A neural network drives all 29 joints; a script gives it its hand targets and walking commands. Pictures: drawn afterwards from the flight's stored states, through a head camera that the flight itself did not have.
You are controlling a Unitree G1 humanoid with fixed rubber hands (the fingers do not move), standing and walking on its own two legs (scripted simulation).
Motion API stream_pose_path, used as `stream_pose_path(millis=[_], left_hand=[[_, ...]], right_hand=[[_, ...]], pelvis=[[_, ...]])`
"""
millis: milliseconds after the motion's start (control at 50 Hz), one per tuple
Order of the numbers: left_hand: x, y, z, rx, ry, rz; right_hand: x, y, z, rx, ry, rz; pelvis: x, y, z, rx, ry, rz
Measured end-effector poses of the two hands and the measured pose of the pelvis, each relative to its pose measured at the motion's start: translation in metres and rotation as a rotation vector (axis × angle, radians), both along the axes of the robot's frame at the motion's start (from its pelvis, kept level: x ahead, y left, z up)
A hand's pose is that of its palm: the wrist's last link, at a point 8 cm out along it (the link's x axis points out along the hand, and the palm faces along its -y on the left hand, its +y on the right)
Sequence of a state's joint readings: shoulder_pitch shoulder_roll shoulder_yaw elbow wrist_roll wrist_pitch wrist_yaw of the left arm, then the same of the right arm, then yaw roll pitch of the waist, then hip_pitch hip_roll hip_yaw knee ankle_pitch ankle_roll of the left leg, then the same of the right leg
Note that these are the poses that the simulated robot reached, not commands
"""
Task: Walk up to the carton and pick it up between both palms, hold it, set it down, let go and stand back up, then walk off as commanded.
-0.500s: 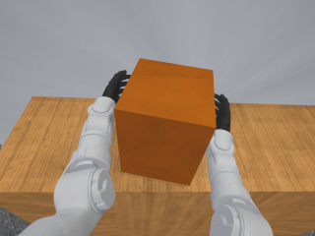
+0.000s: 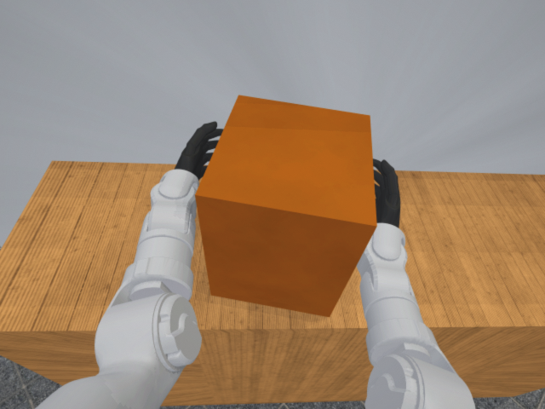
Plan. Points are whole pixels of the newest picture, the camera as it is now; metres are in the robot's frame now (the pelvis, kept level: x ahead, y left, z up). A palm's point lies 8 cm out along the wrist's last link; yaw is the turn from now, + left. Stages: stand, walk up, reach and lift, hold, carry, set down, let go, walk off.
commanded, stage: set down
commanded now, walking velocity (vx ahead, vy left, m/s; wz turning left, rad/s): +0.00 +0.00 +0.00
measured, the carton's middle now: (285, 210) +0.40 -0.04 +0.06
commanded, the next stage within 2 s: none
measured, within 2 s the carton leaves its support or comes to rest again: neither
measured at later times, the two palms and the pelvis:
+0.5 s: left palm (187, 172) +0.47 +0.11 +0.09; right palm (390, 217) +0.37 -0.21 +0.07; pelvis +0.00 +0.00 -0.01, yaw -3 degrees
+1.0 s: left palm (147, 216) +0.38 +0.16 +0.09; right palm (404, 255) +0.29 -0.19 +0.08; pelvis -0.05 +0.00 -0.01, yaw -3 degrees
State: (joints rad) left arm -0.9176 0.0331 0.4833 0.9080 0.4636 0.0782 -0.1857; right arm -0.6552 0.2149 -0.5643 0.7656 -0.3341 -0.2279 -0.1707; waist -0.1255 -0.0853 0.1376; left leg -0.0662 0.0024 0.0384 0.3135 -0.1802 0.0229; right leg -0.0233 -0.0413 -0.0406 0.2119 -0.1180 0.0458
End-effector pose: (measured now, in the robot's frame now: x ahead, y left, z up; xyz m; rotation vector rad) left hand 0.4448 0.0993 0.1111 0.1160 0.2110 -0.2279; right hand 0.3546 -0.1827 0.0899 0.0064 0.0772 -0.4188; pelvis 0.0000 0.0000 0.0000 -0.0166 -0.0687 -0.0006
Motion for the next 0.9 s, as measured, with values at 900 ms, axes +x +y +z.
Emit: stream_pose_path(millis=[900], left_hand=[[-0.052,0.052,-0.021,-0.008,0.046,0.074]], right_hand=[[-0.053,-0.015,-0.007,0.122,0.13,-0.002]], pelvis=[[-0.046,-0.005,-0.012,-0.008,0.09,-0.046]])
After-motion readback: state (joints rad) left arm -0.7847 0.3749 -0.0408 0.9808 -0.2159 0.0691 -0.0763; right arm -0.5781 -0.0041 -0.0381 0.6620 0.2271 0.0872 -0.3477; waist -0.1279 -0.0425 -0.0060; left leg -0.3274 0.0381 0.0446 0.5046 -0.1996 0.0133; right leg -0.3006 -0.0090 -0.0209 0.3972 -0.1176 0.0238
